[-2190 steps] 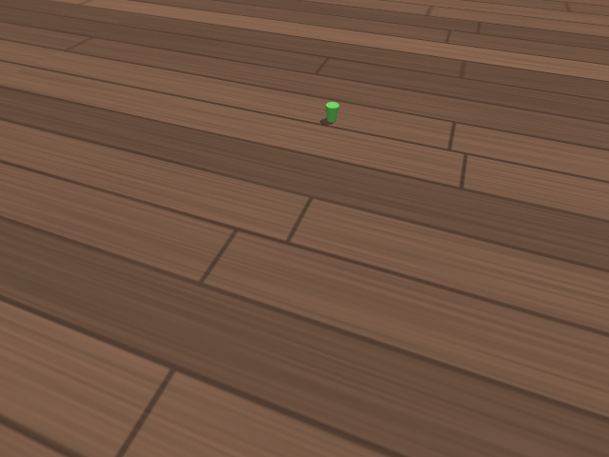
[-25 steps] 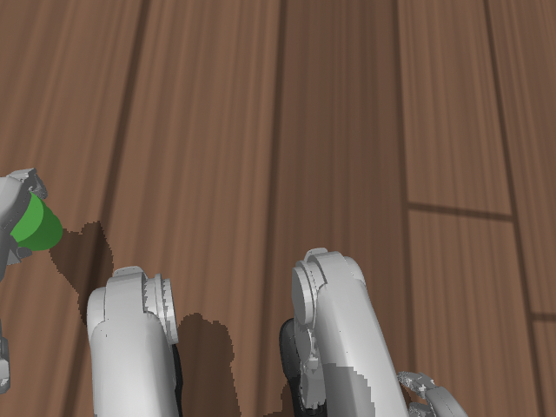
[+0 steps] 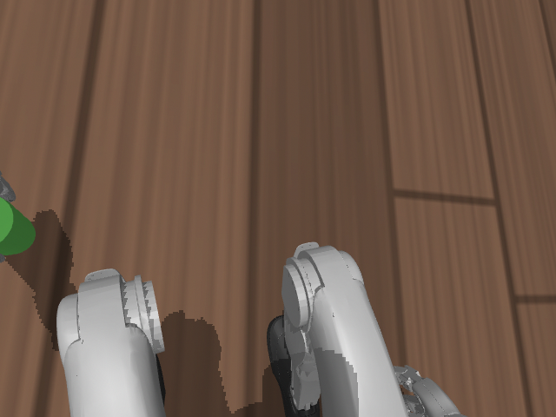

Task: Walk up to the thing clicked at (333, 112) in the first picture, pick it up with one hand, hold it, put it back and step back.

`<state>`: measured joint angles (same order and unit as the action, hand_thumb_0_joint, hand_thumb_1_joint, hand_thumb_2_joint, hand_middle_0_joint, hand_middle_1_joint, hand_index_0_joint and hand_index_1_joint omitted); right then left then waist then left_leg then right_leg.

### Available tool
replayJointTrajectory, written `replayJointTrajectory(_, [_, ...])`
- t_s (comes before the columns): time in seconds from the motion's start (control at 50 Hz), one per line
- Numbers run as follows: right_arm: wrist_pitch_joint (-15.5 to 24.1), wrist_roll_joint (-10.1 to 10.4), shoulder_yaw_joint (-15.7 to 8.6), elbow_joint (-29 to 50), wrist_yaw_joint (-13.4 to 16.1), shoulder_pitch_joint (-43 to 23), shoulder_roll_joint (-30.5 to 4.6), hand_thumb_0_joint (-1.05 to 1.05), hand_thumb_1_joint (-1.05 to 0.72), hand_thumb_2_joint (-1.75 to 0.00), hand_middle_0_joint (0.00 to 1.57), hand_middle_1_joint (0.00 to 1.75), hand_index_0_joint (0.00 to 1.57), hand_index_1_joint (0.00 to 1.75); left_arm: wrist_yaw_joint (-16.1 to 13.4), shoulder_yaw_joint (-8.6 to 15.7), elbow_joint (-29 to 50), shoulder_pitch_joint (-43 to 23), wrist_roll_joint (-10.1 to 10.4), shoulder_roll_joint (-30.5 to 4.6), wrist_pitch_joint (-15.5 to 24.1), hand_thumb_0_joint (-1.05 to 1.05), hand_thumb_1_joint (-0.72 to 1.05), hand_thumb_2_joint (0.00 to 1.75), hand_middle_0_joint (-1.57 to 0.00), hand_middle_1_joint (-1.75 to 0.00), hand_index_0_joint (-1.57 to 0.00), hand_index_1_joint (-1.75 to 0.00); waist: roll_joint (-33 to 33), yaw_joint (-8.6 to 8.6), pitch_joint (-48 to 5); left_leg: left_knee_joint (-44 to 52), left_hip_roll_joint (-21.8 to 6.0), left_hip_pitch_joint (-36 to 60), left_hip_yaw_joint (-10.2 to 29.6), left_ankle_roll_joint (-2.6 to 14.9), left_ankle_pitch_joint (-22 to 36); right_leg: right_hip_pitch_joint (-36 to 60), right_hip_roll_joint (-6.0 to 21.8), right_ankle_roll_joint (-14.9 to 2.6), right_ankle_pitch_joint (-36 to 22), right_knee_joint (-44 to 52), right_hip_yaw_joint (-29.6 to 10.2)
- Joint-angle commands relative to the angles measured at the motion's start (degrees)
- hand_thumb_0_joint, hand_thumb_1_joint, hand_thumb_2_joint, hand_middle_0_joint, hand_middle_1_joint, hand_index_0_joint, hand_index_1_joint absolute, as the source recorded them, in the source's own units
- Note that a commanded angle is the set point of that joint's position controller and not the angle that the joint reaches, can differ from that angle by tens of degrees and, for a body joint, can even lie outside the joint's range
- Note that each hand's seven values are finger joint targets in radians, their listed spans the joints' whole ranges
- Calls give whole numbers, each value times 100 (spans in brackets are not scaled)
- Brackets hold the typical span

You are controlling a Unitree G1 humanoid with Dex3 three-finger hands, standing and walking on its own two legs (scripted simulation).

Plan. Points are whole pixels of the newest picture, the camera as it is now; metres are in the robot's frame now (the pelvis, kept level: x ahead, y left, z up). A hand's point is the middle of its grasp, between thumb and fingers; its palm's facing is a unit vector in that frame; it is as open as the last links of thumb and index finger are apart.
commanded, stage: rest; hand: left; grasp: from above
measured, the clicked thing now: out of the picture +0.40 +0.35 -0.24
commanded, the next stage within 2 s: open in 0.34 s
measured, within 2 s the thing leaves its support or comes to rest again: rests again in 0.04 s
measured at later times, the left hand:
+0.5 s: hand out of the picture +0.38 +0.36 -0.20, palm faces -0.43 -0.15 -0.89, open 10.4 cm
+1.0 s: hand out of the picture +0.39 +0.36 -0.22, palm faces -0.43 -0.14 -0.89, open 13.5 cm
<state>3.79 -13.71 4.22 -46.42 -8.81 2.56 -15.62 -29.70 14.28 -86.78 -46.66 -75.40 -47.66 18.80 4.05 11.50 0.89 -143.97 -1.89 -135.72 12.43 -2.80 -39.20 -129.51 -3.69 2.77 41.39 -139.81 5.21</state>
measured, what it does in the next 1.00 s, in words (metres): stands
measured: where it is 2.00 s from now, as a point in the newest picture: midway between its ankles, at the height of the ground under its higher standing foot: (226, 408)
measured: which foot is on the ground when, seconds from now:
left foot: down 0.00-1.00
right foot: down 0.00-1.00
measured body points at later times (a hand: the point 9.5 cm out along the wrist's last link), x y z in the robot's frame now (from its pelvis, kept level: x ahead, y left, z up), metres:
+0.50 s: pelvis +0.00 +0.00 -0.01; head +0.22 +0.10 +0.36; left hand +0.40 +0.36 -0.15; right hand +0.10 -0.27 -0.11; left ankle +0.07 +0.14 -0.27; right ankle +0.09 -0.12 -0.27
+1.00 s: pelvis +0.00 +0.01 -0.01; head +0.23 +0.12 +0.36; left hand +0.41 +0.36 -0.16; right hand +0.08 -0.26 -0.10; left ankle +0.07 +0.14 -0.27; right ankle +0.09 -0.12 -0.27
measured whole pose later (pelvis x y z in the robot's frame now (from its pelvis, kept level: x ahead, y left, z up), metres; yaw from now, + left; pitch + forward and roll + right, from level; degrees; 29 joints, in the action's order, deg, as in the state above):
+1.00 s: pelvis +0.00 +0.01 -0.01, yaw -2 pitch +27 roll -11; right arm 9.1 -16.7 8.8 -46.0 -12.9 2.7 -16.7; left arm -33.9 12.1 -92.1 -47.3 -75.2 -51.3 17.0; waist 5.5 13.8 2.6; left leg -147.6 -1.6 -135.9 14.8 -2.1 -39.8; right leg -128.3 -4.6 3.7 41.2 -141.0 6.8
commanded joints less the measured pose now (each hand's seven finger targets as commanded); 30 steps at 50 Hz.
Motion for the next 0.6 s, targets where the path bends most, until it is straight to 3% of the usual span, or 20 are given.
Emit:
replayJointTrajectory(0.0, [21, -31, -425, 72, 33, 936, -1509, 0, -89, -89, 20, 30, 20, 30, -357, 292, 820, -1309, 113, -1938, 34, 0, 32, 102, -67, -103, -70, -99, -1982, -151, -3921, 1226, 20, 2954, -835, 360, 1096, 1777, -129, -395, -1506, 1371, 558])
replayJointTrajectory(0.06, [59, -74, -392, 83, -1, 866, -1532, 0, -90, -89, 20, 30, 20, 30, -401, 149, 638, -1297, 94, -1783, 0, 0, 32, 103, -67, -104, -71, -100, -2024, -43, -3649, 1186, 9, 2869, -831, 354, 938, 1617, -140, -401, -1381, 1342, 592])
replayJointTrajectory(0.14, [83, -121, -364, 36, -26, 889, -1593, 0, -90, -90, 20, 30, 20, 30, -477, 277, 689, -1230, 127, -1898, -19, 0, 35, 105, -70, -103, -73, -100, -2081, -73, -3822, 1153, -1, 3035, -778, 337, 1186, 1689, -143, -381, -1581, 1239, 668])
replayJointTrajectory(0.2, [123, -116, -320, 38, -63, 836, -1557, 0, -90, -90, 20, 30, 20, 30, -464, 32, 399, -1323, 99, -1710, -54, 0, 34, 105, -68, -105, -71, -102, -1926, 68, -3575, 1063, -16, 2783, -755, 364, 1001, 1601, -176, -383, -1480, 1269, 636])
replayJointTrajectory(0.32, [194, -175, -212, 131, -97, 821, -1650, 0, -89, -89, 20, 30, 20, 30, -488, 89, 170, -1237, 41, -1899, -4, 0, 39, 107, -71, -108, -74, -105, -1805, 64, -3435, 1086, -4, 2685, -701, 372, 915, 1701, -191, -374, -1372, 1267, 719])
replayJointTrajectory(0.4, [263, -180, -133, 138, -132, 763, -1665, 0, -90, -90, 20, 30, 20, 30, -520, -123, -73, -1391, 82, -1757, 26, 0, 38, 106, -71, -107, -74, -104, -1773, 181, -3223, 1037, -11, 2576, -649, 370, 754, 1548, -205, -382, -1224, 1250, 753])
replayJointTrajectory(0.42, [263, -180, -129, 147, -120, 725, -1688, 0, -89, -90, 20, 30, 20, 30, -536, -83, -86, -1295, 56, -1816, 28, 0, 38, 106, -71, -107, -74, -104, -1720, 148, -3279, 1055, -15, 2577, -645, 376, 753, 1578, -219, -375, -1233, 1269, 752])
replayJointTrajectory(0.52, [322, -208, -63, 167, -147, 706, -1710, 0, -88, -89, 20, 30, 20, 30, -603, -139, -115, -1471, 73, -1867, 14, 0, -2, 90, -31, -104, -34, -99, -1823, 195, -3118, 1083, -5, 2435, -636, 369, 568, 1490, -228, -383, -1067, 1289, 778])
replayJointTrajectory(0.58, [350, -212, -64, 199, -152, 684, -1721, 0, -88, -89, 20, 30, 20, 30, -653, -5, -91, -1425, 33, -2035, 5, 0, -26, 92, -20, -104, -23, -101, -1812, 167, -3155, 1055, -21, 2448, -640, 372, 600, 1550, -241, -375, -1091, 1283, 742])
